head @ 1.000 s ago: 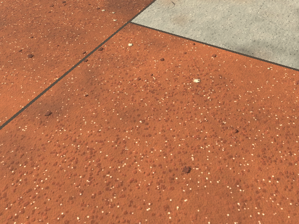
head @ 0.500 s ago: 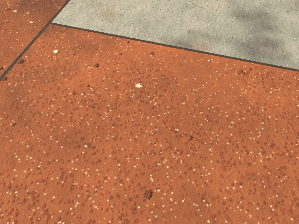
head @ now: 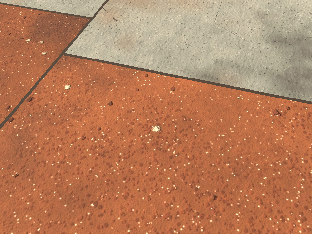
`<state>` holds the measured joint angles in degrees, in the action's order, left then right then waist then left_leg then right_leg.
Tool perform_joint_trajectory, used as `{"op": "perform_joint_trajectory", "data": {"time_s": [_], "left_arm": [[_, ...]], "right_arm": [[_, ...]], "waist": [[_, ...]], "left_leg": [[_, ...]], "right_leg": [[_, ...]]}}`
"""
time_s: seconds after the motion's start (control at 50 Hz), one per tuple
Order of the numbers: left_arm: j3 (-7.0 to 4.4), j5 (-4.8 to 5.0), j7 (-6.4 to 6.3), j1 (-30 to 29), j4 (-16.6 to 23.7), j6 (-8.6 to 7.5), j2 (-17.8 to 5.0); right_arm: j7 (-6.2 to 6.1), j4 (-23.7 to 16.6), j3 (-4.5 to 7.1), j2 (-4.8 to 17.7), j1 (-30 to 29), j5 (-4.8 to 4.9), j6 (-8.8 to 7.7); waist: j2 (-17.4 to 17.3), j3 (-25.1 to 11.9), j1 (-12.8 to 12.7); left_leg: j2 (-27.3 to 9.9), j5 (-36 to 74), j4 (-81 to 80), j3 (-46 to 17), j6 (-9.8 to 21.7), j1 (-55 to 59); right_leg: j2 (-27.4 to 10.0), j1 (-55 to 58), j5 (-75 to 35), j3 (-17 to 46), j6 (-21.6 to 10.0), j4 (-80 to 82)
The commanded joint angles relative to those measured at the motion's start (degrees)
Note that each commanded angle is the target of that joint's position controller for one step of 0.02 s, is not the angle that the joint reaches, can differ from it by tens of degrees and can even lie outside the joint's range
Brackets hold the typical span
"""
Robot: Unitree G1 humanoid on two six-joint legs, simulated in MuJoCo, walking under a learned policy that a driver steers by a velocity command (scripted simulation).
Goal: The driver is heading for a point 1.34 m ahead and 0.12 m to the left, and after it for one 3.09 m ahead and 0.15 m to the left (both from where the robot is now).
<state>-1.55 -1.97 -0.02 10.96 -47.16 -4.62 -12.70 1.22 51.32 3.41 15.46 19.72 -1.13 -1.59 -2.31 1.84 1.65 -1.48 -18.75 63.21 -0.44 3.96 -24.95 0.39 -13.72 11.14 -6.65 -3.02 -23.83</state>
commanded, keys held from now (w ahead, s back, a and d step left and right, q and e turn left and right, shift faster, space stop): w+q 0.40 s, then w+e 0.60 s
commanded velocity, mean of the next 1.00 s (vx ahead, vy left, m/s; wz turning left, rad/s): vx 0.50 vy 0.00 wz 0.11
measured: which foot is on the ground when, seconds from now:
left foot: up 0.00-0.34, down 0.36-0.94, up 0.96-1.00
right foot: down 0.00-0.38, up 0.40-0.90, down 0.92-1.00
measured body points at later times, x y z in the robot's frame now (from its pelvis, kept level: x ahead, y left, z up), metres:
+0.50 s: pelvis +0.25 +0.07 -0.01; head +0.29 +0.09 +0.44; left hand +0.24 +0.34 -0.15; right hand +0.45 -0.15 -0.13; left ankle +0.28 +0.12 -0.74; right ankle +0.20 -0.09 -0.64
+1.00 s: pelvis +0.53 +0.10 -0.02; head +0.56 +0.10 +0.43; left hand +0.64 +0.37 -0.14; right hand +0.57 -0.15 -0.16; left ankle +0.34 +0.17 -0.64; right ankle +0.60 +0.07 -0.74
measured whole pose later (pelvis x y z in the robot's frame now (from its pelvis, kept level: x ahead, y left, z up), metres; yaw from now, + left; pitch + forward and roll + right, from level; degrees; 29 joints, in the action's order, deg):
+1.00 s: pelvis +0.53 +0.10 -0.02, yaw +4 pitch +0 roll +0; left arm -3.2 -1.1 1.4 9.4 -47.0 -1.9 -14.8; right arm -0.7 53.0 1.3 13.0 19.2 -1.3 -3.9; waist -0.2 3.4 0.4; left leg 0.8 -23.4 66.9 4.3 2.5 -12.3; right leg 6.4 -22.5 11.7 -5.0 -9.1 -33.5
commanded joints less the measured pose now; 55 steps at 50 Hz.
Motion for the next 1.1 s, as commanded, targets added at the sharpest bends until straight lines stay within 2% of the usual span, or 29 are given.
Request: {"op": "perform_joint_trajectory", "data": {"time_s": [0.02,0.14,0.24,0.3,0.32,0.34,0.36,0.38,0.4,0.42,0.44,0.46,0.5,0.54,0.6,0.68,0.78,0.84,0.88,0.9,0.92,0.94,0.96,0.98,1.0,1.02,1.04,1.06,1.1], "left_arm": [[-1.64,0.74,-0.28,4.6,0.8,-1.99,-5.8],[-1.88,0.71,-0.4,8.4,-1.5,-2.02,-5.7],[-2.56,0.71,-0.9,11.9,-3.3,-1.34,-8.6],[-2.95,0.56,-1.42,12.8,-4.2,-0.18,-10.6],[-3.2,0.5,-1.55,12.8,-4.4,0.41,-11.7],[-3.39,0.52,-1.58,12.7,-4.3,1.04,-12.5],[-3.31,0.59,-1.44,12.1,-3.6,1.41,-12.4],[-2.17,0.94,-0.93,13.7,-0.8,1.22,-7.6],[-2.3,1.11,-0.14,11.0,3.5,0.63,-7.2],[-2.51,0.85,0.06,4.8,4.1,0.23,-9.3],[-1.87,1.76,0.26,5.4,3.4,-0.38,-7.7],[-1.73,1.73,0.21,7.3,1.7,-0.44,-7.1],[-1.57,0.06,0.62,11.0,-0.7,1.63,-6.2],[-1.77,0.16,1.36,11.4,-1.3,3.03,-5.8],[-1.98,0.77,1.9,5.6,-0.2,3.61,-5.5],[-1.91,0.94,2.05,-0.8,1.5,3.23,-5.0],[-0.59,0.3,2.76,-8.7,4.2,2.83,-3.1],[-0.66,0.31,2.75,-7.6,4.8,2.79,-3.7],[-1.37,0.14,2.32,-0.6,3.1,2.83,-5.3],[-2.16,0.0,2.08,5.7,1.3,2.57,-6.9],[-3.31,-0.68,1.64,14.0,-1.0,2.16,-9.0],[-5.31,-0.94,0.67,18.5,-1.5,2.47,-15.3],[-5.89,0.46,0.88,14.8,-0.6,2.89,-17.6],[-5.68,2.02,0.88,12.3,-0.8,3.12,-15.5],[-4.95,1.95,0.67,9.4,-0.4,3.19,-12.5],[-4.22,1.64,0.58,7.0,-0.3,3.12,-9.8],[-3.77,1.9,0.3,5.7,-0.3,2.74,-8.7],[-3.5,1.99,0.2,5.1,-0.1,2.25,-8.3],[-3.83,2.1,0.36,6.6,-0.5,1.19,-10.0]], "right_arm": [[1.0,-3.4,0.78,1.6,0.7,-0.62,1.02],[2.6,-8.1,0.03,0.3,-11.5,-0.81,1.45],[3.46,-11.8,-0.78,0.5,-20.2,-1.14,1.23],[2.95,-12.2,-0.28,1.8,-19.1,-1.45,1.27],[2.62,-11.5,0.17,2.6,-15.8,-1.47,1.15],[2.18,-9.9,0.92,3.8,-9.9,-1.53,0.74],[1.34,-6.7,2.14,5.9,-0.6,-2.01,0.24],[0.37,-6.0,3.94,12.2,4.2,-2.43,0.22],[0.18,-7.6,4.86,16.7,2.7,-0.59,0.78],[-0.45,-6.9,4.25,14.0,2.7,0.1,1.36],[-0.98,-6.3,3.14,10.0,-0.3,0.29,1.03],[-1.05,-6.1,2.11,6.7,-2.9,0.1,0.36],[-1.05,-5.6,0.87,3.8,-5.6,0.18,-1.25],[-0.73,-4.0,0.87,4.4,-3.6,0.31,-2.76],[-0.72,-2.4,0.98,5.3,-0.7,0.24,-3.53],[-1.09,-1.2,0.23,4.2,0.8,0.27,-3.99],[-2.38,1.3,-0.61,3.5,4.5,0.11,-4.08],[-3.26,2.4,-0.56,5.5,4.8,-0.22,-3.67],[-3.91,2.4,-0.14,7.4,3.5,-0.56,-3.01],[-3.92,1.9,0.12,8.3,2.7,-0.77,-2.55],[-3.65,0.9,0.23,8.9,0.6,-0.39,-2.39],[-2.88,-2.0,-0.64,5.3,1.1,0.25,-2.98],[-1.88,-4.8,-0.56,4.1,1.1,0.45,-3.48],[-1.52,-5.5,-0.66,5.3,-3.3,-0.52,-4.03],[-1.19,-6.4,-0.8,5.4,-4.8,0.13,-4.74],[-1.22,-6.1,-0.69,5.3,-4.5,0.06,-4.71],[-1.25,-6.2,-0.79,5.0,-4.1,-0.9,-3.74],[-1.04,-6.0,-1.05,4.2,-2.8,-1.64,-2.51],[-0.72,-6.9,-1.21,3.4,-3.2,-1.97,-0.91]], "waist": [[6.9,-1.0,-0.7],[6.4,2.1,-1.9],[6.3,3.9,-4.0],[7.4,1.8,-2.7],[8.0,-0.5,-1.1],[7.8,-4.1,1.4],[4.9,-9.3,5.7],[-3.9,-15.2,5.6],[-10.3,-19.4,3.8],[-1.1,-13.4,5.4],[0.7,-7.0,2.9],[3.4,-3.5,0.0],[2.1,-2.7,-3.2],[1.3,-2.5,-3.7],[0.2,0.8,-2.0],[-0.8,2.9,-0.4],[-0.5,4.7,1.8],[-2.0,2.5,0.2],[-4.0,-1.6,-3.3],[-4.1,-5.0,-6.1],[-2.0,-8.9,-10.8],[7.5,-14.2,-11.0],[14.1,-17.2,-6.9],[4.8,-10.9,-7.1],[2.3,-4.8,-5.4],[-1.0,-0.6,-2.7],[-1.0,0.8,-1.0],[0.5,0.1,0.1],[2.1,-0.7,0.4]], "left_leg": [[-3.4,4.0,2.2,-2.0,-0.7,-10.8],[-3.7,15.0,-9.5,0.7,-2.0,-15.8],[-2.1,15.3,-23.5,6.3,0.6,-10.7],[2.1,7.9,-26.7,9.5,3.8,-5.0],[4.2,4.8,-27.6,10.1,5.2,-0.8],[6.3,3.5,-29.7,9.8,6.7,6.1],[6.8,5.1,-33.9,7.5,8.7,19.2],[-8.0,-2.5,-35.6,-13.0,13.2,36.3],[-19.4,0.7,-45.2,-43.6,20.6,44.1],[-18.5,6.2,-47.3,-35.1,18.5,40.9],[-17.2,13.2,-47.3,-26.1,16.4,32.9],[-14.0,20.9,-48.2,-19.7,13.2,25.6],[-10.1,27.9,-50.4,-11.2,10.0,18.3],[-9.0,32.0,-52.0,-7.6,8.9,17.2],[-8.1,31.0,-54.8,-3.0,6.0,19.0],[-7.5,31.9,-56.1,2.1,3.2,22.4],[-9.3,40.5,-55.4,6.5,2.5,29.1],[-10.7,61.0,-47.9,9.0,1.4,33.7],[-11.7,74.5,-36.5,10.2,1.0,35.0],[-12.0,72.7,-27.1,10.4,1.2,32.9],[-10.7,61.1,-13.2,11.5,0.9,25.1],[-4.5,27.5,7.8,12.6,-0.6,8.0],[6.8,-12.1,22.7,3.0,-2.1,-11.7],[1.5,-6.1,21.4,-4.2,-1.3,-17.1],[-0.7,-1.4,16.9,-3.3,-1.5,-16.5],[-2.5,0.2,11.5,-2.7,-2.0,-13.8],[-3.5,0.5,8.1,-2.6,-3.1,-10.9],[-4.1,0.9,5.5,-2.4,-4.2,-8.1],[-4.1,2.1,1.6,-0.7,-5.8,-7.3]], "right_leg": [[-16.0,8.7,-11.4,12.2,-5.4,14.2],[-14.2,10.1,-17.8,1.3,-5.3,15.3],[-15.6,14.1,-23.5,-3.8,-4.2,13.7],[-16.2,19.0,-44.6,-6.9,-3.1,5.0],[-16.3,19.8,-51.8,-7.5,-3.0,-1.5],[-16.2,18.7,-52.6,-7.9,-2.8,-10.9],[-14.9,11.9,-43.9,-8.9,-1.3,-24.9],[-10.8,-6.9,-11.0,-8.5,1.2,-43.6],[0.9,-24.7,21.0,0.5,4.0,-58.9],[-3.0,-30.4,14.7,7.3,3.2,-58.8],[-5.6,-29.0,9.1,6.8,2.5,-54.6],[-7.4,-24.3,7.2,6.9,2.2,-48.8],[-8.5,-16.3,6.0,7.4,2.3,-43.9],[-7.7,-15.7,4.1,7.0,2.2,-42.3],[-6.9,-22.2,-2.2,8.3,1.9,-37.9],[-4.3,-25.9,-10.2,8.7,1.5,-28.2],[-2.8,-25.2,-12.6,2.4,-0.1,-15.4],[1.0,-19.6,-6.2,-1.5,-3.0,-11.4],[4.3,-12.3,0.1,-2.8,-5.8,-11.0],[5.3,-5.2,1.7,-1.8,-7.5,-9.0],[4.0,6.9,0.4,2.3,-10.1,-3.7],[-10.2,21.8,2.1,22.0,-16.0,-2.9],[-20.2,31.1,-4.4,50.4,-24.2,4.2],[-18.4,26.5,-2.2,43.0,-22.2,6.2],[-17.1,18.2,-3.5,36.8,-19.9,8.3],[-14.2,11.3,-7.8,32.0,-17.0,9.9],[-11.5,6.7,-12.3,28.1,-15.4,10.6],[-9.3,4.3,-14.7,25.1,-14.5,11.3],[-7.2,2.3,-20.4,22.4,-14.3,11.5]]}}
Velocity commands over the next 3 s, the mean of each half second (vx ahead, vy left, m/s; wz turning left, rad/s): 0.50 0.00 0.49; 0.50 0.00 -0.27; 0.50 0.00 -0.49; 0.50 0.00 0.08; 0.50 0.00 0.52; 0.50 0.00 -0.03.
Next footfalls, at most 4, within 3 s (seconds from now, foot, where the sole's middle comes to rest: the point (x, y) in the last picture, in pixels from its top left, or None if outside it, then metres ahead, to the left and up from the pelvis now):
0.36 left None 0.32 0.14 -0.78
0.92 right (152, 198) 0.64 0.07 -0.78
1.44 left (123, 141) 0.96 0.21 -0.78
1.94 right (169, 110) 1.16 -0.04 -0.78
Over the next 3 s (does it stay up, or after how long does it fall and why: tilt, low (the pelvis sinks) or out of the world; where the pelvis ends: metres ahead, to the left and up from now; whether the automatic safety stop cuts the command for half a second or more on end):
stays up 1.57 0.14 -0.02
